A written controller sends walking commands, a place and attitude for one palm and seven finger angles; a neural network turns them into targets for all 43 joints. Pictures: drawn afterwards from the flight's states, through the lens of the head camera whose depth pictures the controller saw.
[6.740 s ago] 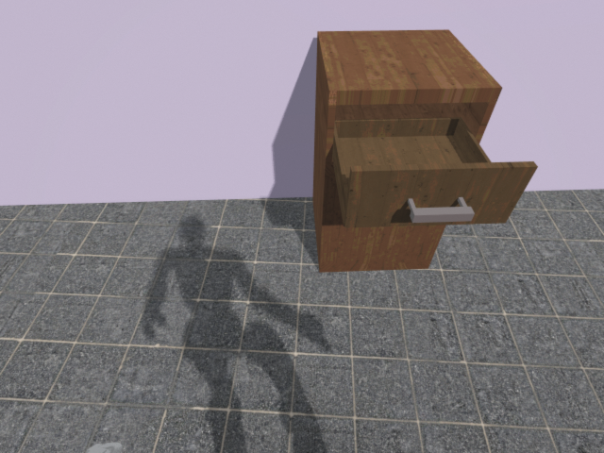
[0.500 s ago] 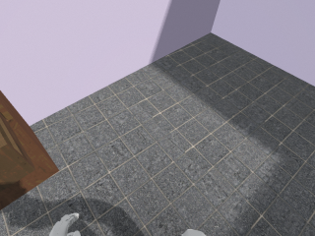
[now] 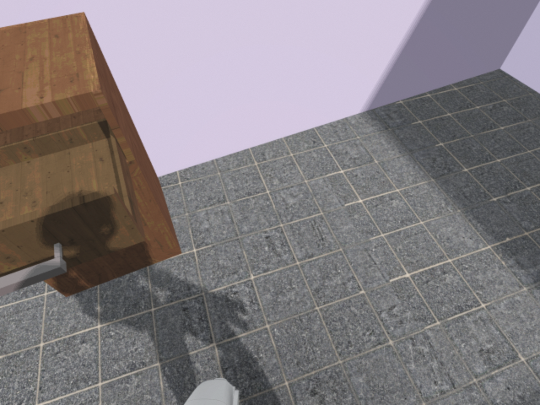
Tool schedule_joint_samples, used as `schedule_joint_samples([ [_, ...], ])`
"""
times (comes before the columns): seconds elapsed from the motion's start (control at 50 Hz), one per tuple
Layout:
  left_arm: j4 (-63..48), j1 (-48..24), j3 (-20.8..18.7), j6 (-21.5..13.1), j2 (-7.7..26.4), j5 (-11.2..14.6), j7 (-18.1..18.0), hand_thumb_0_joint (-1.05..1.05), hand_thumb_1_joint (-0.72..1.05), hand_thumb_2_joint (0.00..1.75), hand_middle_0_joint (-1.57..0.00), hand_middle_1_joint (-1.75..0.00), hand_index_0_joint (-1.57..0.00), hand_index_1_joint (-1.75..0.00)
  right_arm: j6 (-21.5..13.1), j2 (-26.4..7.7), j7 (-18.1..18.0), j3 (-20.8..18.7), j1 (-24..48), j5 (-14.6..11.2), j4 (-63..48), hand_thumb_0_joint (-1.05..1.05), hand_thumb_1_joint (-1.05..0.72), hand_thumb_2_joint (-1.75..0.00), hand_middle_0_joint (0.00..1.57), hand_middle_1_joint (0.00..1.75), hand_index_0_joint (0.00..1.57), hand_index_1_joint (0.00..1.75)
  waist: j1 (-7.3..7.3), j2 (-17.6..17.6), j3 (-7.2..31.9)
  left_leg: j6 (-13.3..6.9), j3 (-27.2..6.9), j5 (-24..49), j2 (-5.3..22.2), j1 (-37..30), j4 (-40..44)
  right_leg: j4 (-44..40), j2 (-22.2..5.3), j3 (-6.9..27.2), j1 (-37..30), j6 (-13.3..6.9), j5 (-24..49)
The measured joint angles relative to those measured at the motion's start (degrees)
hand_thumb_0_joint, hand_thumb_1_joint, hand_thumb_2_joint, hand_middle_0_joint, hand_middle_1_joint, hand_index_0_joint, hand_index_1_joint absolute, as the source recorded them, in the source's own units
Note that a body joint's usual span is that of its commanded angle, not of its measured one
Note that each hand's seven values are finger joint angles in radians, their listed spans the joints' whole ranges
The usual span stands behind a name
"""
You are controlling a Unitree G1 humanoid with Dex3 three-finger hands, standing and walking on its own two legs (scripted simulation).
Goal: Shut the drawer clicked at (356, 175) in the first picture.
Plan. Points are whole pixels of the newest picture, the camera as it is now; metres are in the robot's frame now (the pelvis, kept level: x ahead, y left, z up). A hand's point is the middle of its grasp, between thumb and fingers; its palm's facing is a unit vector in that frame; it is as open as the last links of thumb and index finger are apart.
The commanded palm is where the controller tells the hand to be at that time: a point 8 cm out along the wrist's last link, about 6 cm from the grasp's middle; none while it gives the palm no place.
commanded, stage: turn to face it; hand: left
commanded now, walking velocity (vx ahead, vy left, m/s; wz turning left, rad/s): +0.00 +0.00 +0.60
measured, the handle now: (25, 268) +0.35 +0.50 -0.11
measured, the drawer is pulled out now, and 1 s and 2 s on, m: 0.29 0.29 0.29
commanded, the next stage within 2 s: take the last steps up to it in 0.68 s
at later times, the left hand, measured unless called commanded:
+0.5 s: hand out of the picture +0.05 +0.28 -0.16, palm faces +0.29 -0.93 -0.24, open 7.4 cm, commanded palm none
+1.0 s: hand out of the picture -0.04 +0.20 -0.15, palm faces +0.48 -0.84 -0.24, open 7.3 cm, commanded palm none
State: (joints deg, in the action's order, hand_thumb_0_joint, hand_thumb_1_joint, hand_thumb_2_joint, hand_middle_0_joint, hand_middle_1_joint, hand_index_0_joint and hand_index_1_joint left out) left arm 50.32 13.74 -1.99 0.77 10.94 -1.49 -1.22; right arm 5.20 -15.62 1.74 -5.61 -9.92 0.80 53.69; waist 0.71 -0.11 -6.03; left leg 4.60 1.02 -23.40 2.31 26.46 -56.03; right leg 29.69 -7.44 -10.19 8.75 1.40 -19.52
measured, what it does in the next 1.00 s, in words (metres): steps on the spot, turning left: left foot, then right foot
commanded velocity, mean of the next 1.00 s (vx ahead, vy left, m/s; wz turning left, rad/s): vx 0.07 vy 0.02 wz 0.31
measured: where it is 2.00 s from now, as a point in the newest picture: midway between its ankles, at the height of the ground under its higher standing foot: outside the picture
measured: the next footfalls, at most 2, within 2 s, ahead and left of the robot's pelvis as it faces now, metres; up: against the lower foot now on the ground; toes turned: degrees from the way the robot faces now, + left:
left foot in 0.10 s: +0.05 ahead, +0.14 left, +0.00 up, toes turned +9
right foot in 0.70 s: +0.09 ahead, -0.07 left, +0.00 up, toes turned +17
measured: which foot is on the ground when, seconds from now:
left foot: up 0.00-0.08, down 0.10-0.70, up 0.72-1.00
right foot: down 0.00-0.12, up 0.14-0.68, down 0.70-1.00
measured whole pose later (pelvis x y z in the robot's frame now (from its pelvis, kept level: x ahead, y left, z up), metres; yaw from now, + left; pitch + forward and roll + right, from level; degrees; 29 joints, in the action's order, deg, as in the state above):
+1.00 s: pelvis +0.01 +0.02 +0.01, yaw +25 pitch -2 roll +1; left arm 56.3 18.0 -2.5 -1.4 8.7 -1.5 -1.1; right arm 3.9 -13.2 1.5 -5.0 -16.2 1.7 58.9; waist -0.7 -1.2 -0.8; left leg 2.8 -0.4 -19.4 3.1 24.1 -56.6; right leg 23.7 -4.0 -7.1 8.4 -0.4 -13.5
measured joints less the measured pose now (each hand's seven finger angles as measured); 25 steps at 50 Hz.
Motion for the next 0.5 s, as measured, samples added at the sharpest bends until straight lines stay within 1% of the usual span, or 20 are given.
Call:
schedule_joint_samples([
  [0.06, 0.67, 1.28, -0.64, 0.59, 1.38, -0.18, 0.10, 0.01, 0.90, 0.89, -0.21, -0.30, -0.20, -0.30, -0.81, 0.28, 0.12, 0.55, 2.30, -0.19, -1.26, 0.00, -0.91, -0.90, 0.20, 0.30, 0.19, 0.30, -1.21, 1.29, -0.58, -0.91, 2.12, 0.30, -0.30, -3.52, 8.93, 2.46, -1.50, -1.87, 0.65, 1.31, -1.57],
  [0.08, 0.91, 1.70, -0.90, 0.75, 1.98, -0.14, 0.13, 0.01, 0.90, 0.89, -0.21, -0.30, -0.20, -0.30, -1.22, 0.36, 0.15, 0.74, 2.81, -0.20, -1.83, 0.00, -0.91, -0.90, 0.20, 0.30, 0.19, 0.30, -1.51, 1.77, -0.60, -1.28, 2.85, 1.76, -0.66, -5.18, 12.79, 3.88, -2.13, -2.53, 1.04, 1.90, -2.43],
  [0.1, 1.05, 2.32, -1.17, 0.91, 2.62, 0.02, 0.18, 0.01, 0.90, 0.89, -0.21, -0.30, -0.20, -0.30, -1.76, 0.32, 0.22, 0.95, 3.09, -0.15, -2.55, 0.00, -0.91, -0.90, 0.20, 0.30, 0.20, 0.30, -1.74, 2.21, -0.36, -1.80, 3.47, 5.09, -1.12, -7.31, 17.70, 6.28, -2.91, -3.02, 1.93, 2.50, -3.68],
  [0.12, 1.32, 2.58, -1.55, 1.20, 3.41, 0.28, 0.27, 0.01, 0.90, 0.89, -0.21, -0.30, -0.20, -0.30, -2.49, 0.47, 0.20, 1.02, 3.54, -0.02, -3.08, 0.00, -0.91, -0.90, 0.20, 0.30, 0.20, 0.30, -1.86, 3.03, -0.31, -4.52, 3.80, 5.60, -1.94, -7.75, 19.26, 10.54, -3.99, -2.48, 3.91, 2.66, -4.85],
  [0.14, 1.78, 2.29, -1.90, 1.77, 4.25, 0.49, 0.21, 0.01, 0.90, 0.89, -0.21, -0.30, -0.20, -0.30, -3.14, 0.87, 0.10, 1.18, 4.10, -0.12, -3.45, 0.00, -0.91, -0.90, 0.20, 0.30, 0.20, 0.30, -2.13, 3.93, -0.67, -6.33, 3.69, 4.99, -2.69, -7.07, 17.97, 16.64, -4.08, 0.09, 6.58, 3.01, -8.43],
  [0.16, 2.09, 2.02, -2.16, 2.44, 4.92, 0.55, 0.05, 0.01, 0.91, 0.89, -0.21, -0.30, -0.20, -0.30, -3.57, 1.23, 0.04, 1.52, 4.46, -0.27, -3.73, 0.00, -0.91, -0.90, 0.20, 0.30, 0.20, 0.30, -2.54, 4.37, -0.93, -7.37, 3.45, 4.36, -2.94, -6.89, 17.11, 22.87, -3.21, 2.74, 9.26, 3.13, -11.45],
  [0.18, 2.40, 1.82, -2.38, 3.00, 5.42, 0.53, -0.16, 0.01, 0.91, 0.89, -0.21, -0.30, -0.20, -0.30, -3.86, 1.64, -0.13, 1.87, 4.52, -0.29, -3.96, 0.00, -0.91, -0.90, 0.20, 0.30, 0.20, 0.30, -2.78, 4.53, -0.86, -7.89, 3.12, 4.16, -3.00, -7.20, 17.24, 28.11, -2.24, 4.53, 11.62, 3.23, -12.60],
  [0.2, 2.74, 1.54, -2.58, 3.34, 5.73, 0.49, -0.30, 0.01, 0.91, 0.89, -0.21, -0.30, -0.20, -0.30, -4.03, 2.03, -0.43, 2.17, 4.34, -0.22, -4.16, 0.00, -0.91, -0.90, 0.20, 0.30, 0.20, 0.30, -2.78, 4.45, -0.60, -8.09, 2.58, 4.42, -3.03, -7.76, 18.08, 32.18, -1.39, 5.65, 13.63, 3.42, -12.26],
  [0.24, 3.03, 0.71, -2.80, 3.50, 6.02, 0.44, -0.19, 0.01, 0.91, 0.89, -0.20, -0.30, -0.20, -0.30, -4.09, 2.73, -1.02, 2.64, 3.71, -0.07, -4.31, 0.00, -0.90, -0.90, 0.20, 0.30, 0.20, 0.30, -2.56, 4.06, -0.10, -7.88, 1.27, 5.98, -3.25, -9.31, 20.92, 37.00, -0.30, 7.11, 16.73, 3.73, -8.77],
  [0.28, 2.68, -0.21, -2.81, 3.20, 5.99, 0.41, 0.15, 0.01, 0.91, 0.89, -0.20, -0.30, -0.20, -0.30, -4.05, 3.29, -1.32, 3.05, 2.93, -0.08, -4.03, 0.00, -0.90, -0.90, 0.20, 0.30, 0.20, 0.30, -2.36, 3.63, 0.37, -8.26, -0.07, 7.80, -3.75, -10.85, 24.06, 38.26, 0.25, 8.22, 18.71, 3.95, -4.84],
  [0.36, 1.60, -1.55, -2.42, 2.58, 5.28, 0.37, 0.43, 0.01, 0.91, 0.89, -0.20, -0.30, -0.20, -0.30, -3.83, 4.24, -1.34, 3.53, 0.93, -0.16, -3.04, 0.00, -0.90, -0.90, 0.20, 0.30, 0.20, 0.30, -2.01, 2.74, 1.81, -8.83, -2.44, 10.50, -4.88, -12.92, 28.67, 36.00, 0.94, 9.82, 20.11, 4.47, -0.19],
  [0.42, 1.35, -2.18, -2.16, 2.47, 4.63, 0.36, 0.33, 0.01, 0.91, 0.89, -0.20, -0.30, -0.20, -0.30, -3.62, 5.03, -1.29, 3.62, -0.69, -0.11, -2.31, 0.00, -0.90, -0.90, 0.20, 0.30, 0.20, 0.30, -1.50, 2.33, 2.83, -9.02, -3.79, 11.52, -5.78, -13.72, 30.44, 32.94, 1.45, 10.39, 19.59, 4.73, 0.53],
  [0.5, 1.49, -2.89, -1.81, 2.62, 3.63, 0.51, 0.11, 0.01, 0.91, 0.89, -0.20, -0.30, -0.20, -0.30, -3.41, 5.75, -1.40, 3.52, -2.72, 0.16, -1.34, 0.00, -0.90, -0.90, 0.20, 0.30, 0.20, 0.30, -0.36, 1.56, 3.53, -8.98, -5.32, 11.98, -6.65, -13.92, 31.03, 26.80, 2.67, 10.20, 17.33, 4.62, -1.71],
])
